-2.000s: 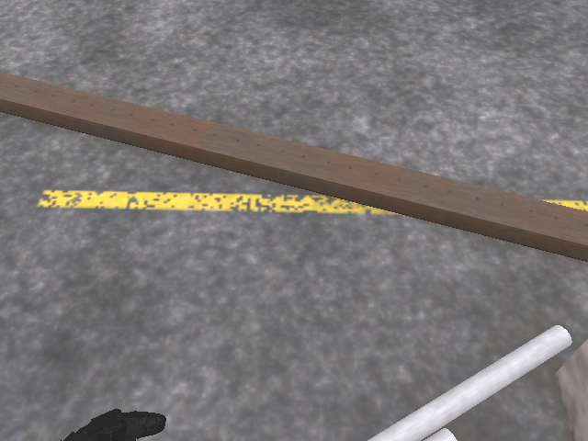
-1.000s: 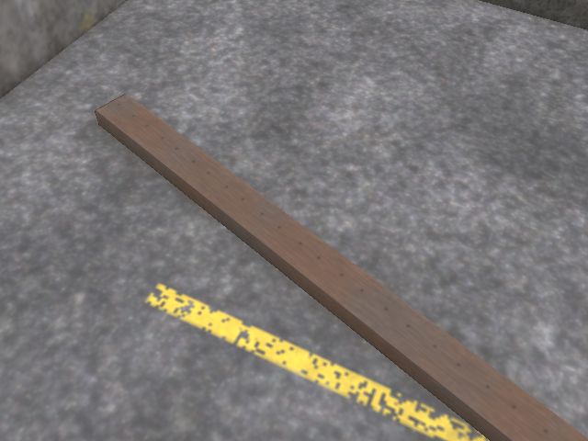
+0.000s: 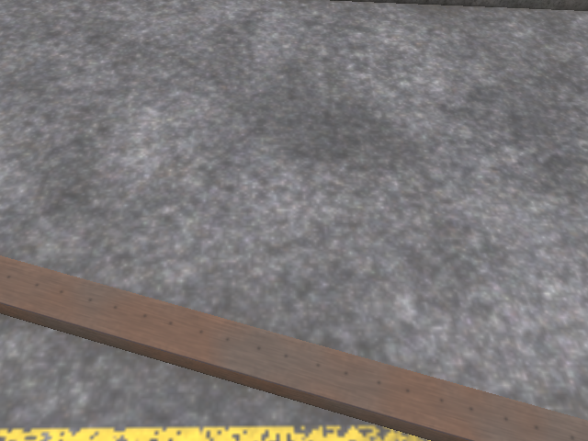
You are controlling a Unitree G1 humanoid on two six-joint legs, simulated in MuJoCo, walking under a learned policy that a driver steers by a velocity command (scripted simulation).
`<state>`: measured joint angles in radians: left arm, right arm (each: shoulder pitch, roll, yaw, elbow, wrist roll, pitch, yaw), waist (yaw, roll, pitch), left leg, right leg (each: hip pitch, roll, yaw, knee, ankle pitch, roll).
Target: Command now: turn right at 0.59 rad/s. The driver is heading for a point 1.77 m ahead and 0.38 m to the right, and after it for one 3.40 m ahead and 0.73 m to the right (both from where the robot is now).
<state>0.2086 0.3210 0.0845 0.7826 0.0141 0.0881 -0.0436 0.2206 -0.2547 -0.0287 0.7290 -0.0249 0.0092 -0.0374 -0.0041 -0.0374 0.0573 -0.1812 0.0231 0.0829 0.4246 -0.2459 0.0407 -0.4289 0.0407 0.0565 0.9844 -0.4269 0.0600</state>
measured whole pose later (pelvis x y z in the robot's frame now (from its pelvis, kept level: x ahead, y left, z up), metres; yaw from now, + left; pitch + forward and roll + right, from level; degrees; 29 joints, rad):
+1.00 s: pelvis +0.28 -0.08 +0.00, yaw -21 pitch +1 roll +1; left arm 0.16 0.27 0.02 0.81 0.05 -0.02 -0.04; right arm 0.44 -0.22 -0.03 0.91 -0.01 -0.08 0.01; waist -0.03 -0.06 0.03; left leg 0.01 -0.07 0.03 0.22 -0.24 0.07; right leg -0.67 -0.07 -0.01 0.97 -0.17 -0.03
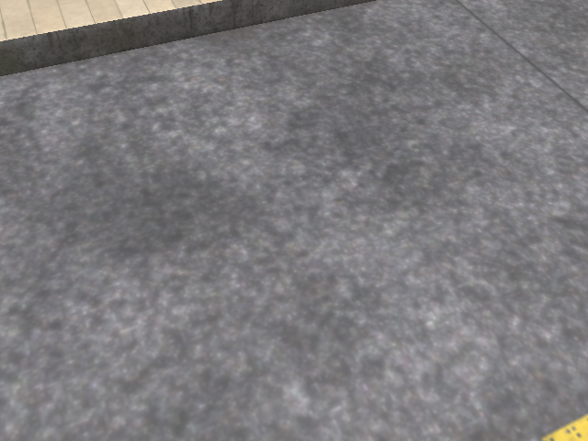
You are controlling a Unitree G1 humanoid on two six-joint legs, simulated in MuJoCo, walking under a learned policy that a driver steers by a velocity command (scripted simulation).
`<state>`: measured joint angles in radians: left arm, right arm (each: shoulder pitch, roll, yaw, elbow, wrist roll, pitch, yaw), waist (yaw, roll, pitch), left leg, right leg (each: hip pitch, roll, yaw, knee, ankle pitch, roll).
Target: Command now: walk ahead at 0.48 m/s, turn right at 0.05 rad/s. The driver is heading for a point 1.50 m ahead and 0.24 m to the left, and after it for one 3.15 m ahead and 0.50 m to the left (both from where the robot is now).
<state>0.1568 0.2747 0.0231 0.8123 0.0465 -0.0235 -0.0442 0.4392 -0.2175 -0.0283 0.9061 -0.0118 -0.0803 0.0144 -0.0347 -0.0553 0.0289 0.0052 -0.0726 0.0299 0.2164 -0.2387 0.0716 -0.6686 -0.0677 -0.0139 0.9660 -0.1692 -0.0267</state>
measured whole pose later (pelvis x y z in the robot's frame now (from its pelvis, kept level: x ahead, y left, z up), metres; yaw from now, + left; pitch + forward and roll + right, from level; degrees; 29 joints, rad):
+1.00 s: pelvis +0.62 -0.06 -0.01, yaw +14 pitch +1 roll +0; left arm 0.14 0.24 0.03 0.80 0.06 -0.12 -0.01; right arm 0.36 -0.29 -0.10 0.96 -0.01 -0.06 -0.03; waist -0.07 0.03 0.03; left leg -0.31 -0.05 -0.12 1.15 -0.39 0.05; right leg -0.36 -0.02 -0.04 0.52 -0.17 -0.02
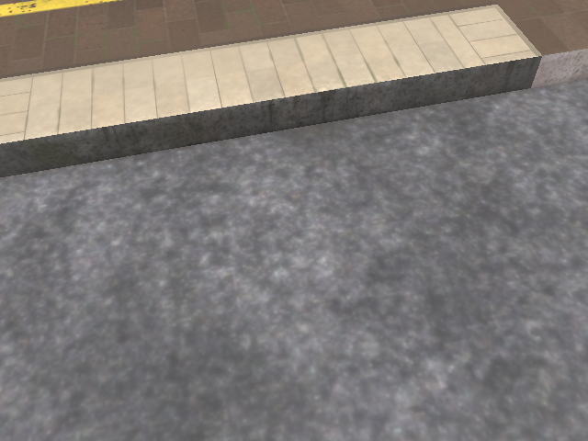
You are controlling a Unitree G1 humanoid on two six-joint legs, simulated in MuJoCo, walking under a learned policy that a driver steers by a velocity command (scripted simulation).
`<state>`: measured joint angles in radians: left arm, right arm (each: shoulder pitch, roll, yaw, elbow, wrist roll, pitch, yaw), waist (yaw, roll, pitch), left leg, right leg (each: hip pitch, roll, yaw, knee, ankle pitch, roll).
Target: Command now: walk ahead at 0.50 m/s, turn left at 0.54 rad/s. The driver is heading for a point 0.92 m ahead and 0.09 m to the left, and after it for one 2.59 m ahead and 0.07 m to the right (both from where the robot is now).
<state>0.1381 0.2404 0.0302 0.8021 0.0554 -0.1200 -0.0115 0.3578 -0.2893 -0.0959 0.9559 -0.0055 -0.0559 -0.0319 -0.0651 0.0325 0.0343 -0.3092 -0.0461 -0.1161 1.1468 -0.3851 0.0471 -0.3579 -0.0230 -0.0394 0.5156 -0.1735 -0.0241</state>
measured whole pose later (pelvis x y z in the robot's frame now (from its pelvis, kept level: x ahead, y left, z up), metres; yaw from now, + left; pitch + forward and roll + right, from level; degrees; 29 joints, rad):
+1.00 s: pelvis +0.48 +0.10 -0.01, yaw +1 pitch +0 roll +0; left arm 0.18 0.26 0.07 0.84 0.02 -0.03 -0.02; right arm 0.33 -0.22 -0.02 0.94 -0.02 -0.07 -0.01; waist -0.01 0.00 0.06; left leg -0.23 0.00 0.07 1.19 -0.40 0.04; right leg -0.38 0.11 -0.09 0.58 -0.21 -0.16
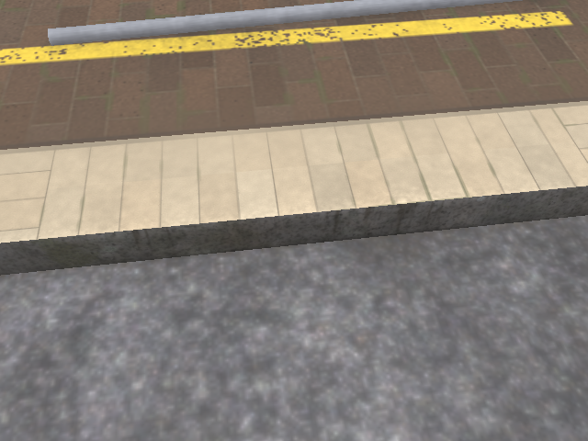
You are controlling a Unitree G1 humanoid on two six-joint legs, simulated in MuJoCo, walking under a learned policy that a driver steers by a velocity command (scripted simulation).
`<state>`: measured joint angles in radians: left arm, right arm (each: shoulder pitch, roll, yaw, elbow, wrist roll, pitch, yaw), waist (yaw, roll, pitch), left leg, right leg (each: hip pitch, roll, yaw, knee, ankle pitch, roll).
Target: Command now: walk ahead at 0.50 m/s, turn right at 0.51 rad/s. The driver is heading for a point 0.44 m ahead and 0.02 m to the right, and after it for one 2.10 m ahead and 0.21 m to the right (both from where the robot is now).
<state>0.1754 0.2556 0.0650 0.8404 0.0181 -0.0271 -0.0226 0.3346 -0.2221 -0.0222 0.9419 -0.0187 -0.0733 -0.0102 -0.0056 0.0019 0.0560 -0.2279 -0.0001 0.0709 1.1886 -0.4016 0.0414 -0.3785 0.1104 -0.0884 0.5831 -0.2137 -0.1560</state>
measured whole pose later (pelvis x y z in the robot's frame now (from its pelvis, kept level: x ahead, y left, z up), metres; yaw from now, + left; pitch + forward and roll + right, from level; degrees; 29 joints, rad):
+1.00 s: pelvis +0.36 +0.01 +0.02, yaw -13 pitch -1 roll +0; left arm 0.21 0.20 -0.01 1.03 0.01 -0.01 0.03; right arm 0.28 -0.20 0.00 0.99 -0.01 -0.01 -0.02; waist -0.02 0.02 0.01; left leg -0.17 -0.02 0.05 0.39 -0.20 0.04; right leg -0.19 0.01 0.02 0.42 -0.21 -0.01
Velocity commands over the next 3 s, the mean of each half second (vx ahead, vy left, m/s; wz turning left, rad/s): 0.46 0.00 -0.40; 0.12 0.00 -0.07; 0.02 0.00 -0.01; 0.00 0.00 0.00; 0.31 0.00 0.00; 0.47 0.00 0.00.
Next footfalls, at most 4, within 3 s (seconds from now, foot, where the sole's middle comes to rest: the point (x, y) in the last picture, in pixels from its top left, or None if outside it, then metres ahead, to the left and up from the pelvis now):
0.42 left None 0.43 0.09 -0.76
0.86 right None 0.38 -0.11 -0.76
2.72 left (324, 314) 0.78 -0.05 -0.76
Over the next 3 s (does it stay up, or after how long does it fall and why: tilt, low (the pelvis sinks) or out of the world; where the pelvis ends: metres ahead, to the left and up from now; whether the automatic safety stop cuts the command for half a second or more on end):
stays up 0.75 -0.10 0.02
